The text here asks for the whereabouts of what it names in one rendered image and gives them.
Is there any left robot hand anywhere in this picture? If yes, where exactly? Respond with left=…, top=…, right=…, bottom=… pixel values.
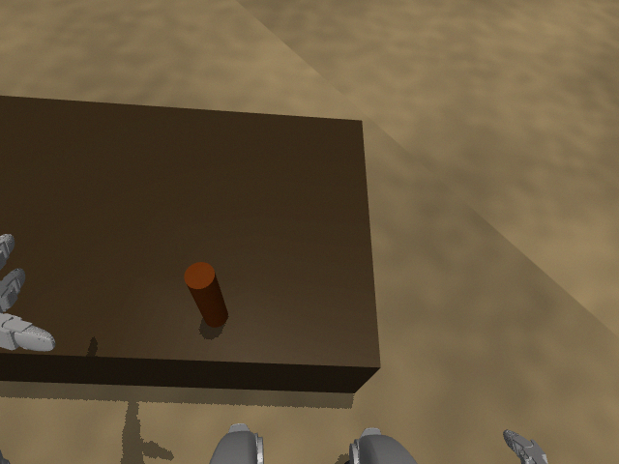
left=0, top=234, right=55, bottom=351

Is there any right robot hand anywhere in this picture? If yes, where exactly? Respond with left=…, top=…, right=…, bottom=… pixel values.
left=503, top=430, right=548, bottom=464

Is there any can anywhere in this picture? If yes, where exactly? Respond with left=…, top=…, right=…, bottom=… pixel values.
left=184, top=262, right=228, bottom=328

